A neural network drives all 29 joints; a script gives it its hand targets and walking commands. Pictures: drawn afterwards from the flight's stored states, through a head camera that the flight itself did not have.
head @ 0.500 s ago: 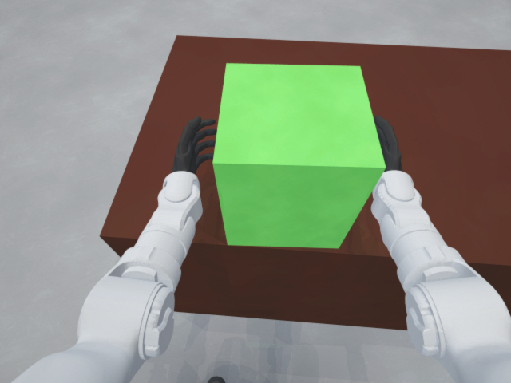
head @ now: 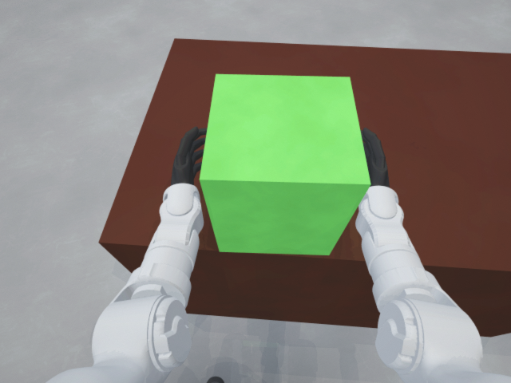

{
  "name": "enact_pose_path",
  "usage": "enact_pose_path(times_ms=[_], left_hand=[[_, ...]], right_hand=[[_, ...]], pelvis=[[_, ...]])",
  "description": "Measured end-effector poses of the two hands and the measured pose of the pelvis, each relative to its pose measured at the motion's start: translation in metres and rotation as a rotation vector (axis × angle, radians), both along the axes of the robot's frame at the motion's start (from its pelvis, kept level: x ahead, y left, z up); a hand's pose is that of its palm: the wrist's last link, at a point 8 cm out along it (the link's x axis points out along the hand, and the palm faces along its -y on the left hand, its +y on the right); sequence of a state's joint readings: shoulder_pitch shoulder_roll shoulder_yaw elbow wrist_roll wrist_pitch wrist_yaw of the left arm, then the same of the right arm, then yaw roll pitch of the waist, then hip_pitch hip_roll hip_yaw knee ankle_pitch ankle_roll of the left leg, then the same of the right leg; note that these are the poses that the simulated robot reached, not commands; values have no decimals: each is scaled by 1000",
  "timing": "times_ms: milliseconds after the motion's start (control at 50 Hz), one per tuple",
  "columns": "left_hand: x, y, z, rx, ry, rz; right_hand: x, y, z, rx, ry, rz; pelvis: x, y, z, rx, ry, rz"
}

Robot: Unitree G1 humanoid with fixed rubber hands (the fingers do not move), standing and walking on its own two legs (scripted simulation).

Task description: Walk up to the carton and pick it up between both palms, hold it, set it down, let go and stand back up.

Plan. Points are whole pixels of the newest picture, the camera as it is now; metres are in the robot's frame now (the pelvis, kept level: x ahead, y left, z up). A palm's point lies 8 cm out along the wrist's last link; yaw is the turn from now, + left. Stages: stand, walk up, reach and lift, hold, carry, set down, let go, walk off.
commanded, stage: reach and lift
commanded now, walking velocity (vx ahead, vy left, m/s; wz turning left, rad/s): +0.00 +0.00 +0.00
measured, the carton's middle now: (277, 173) +0.46 +0.00 +0.02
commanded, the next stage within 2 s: none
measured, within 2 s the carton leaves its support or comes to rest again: leaves its support in 1.18 s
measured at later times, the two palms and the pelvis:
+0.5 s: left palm (184, 181) +0.41 +0.15 +0.05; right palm (372, 186) +0.42 -0.15 +0.05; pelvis +0.02 +0.00 +0.01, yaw +1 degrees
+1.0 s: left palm (183, 182) +0.41 +0.15 +0.05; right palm (373, 187) +0.42 -0.15 +0.05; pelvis +0.02 +0.00 +0.01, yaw +1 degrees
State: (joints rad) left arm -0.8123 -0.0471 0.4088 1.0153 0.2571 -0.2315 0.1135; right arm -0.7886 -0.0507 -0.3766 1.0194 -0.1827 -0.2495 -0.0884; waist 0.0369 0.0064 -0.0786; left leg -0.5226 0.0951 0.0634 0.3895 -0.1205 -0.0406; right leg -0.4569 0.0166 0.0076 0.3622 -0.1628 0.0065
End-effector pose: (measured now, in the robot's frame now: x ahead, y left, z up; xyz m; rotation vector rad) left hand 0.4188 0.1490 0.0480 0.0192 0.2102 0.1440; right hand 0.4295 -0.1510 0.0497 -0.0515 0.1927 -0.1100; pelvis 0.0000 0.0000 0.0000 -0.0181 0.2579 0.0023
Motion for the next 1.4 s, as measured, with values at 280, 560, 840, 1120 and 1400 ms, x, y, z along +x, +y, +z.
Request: enact_pose_path(times_ms=[280,560,840,1120,1400], left_hand=[[-8,1,1,21,0,-14],[-8,1,1,28,3,-13],[-9,1,1,19,0,-12],[-13,1,2,13,-23,-13],[-31,9,3,-24,-108,12]], right_hand=[[-12,2,0,-28,-15,-10],[-12,2,-1,-30,-27,-9],[-14,2,-1,-41,-32,-10],[-18,2,2,-67,-62,-6],[-31,10,14,-98,-154,16]], pelvis=[[20,-1,7,11,-88,13],[23,-3,7,11,-98,13],[20,-3,8,12,-95,15],[18,-2,7,9,-75,23],[-2,-6,6,6,-41,32]])
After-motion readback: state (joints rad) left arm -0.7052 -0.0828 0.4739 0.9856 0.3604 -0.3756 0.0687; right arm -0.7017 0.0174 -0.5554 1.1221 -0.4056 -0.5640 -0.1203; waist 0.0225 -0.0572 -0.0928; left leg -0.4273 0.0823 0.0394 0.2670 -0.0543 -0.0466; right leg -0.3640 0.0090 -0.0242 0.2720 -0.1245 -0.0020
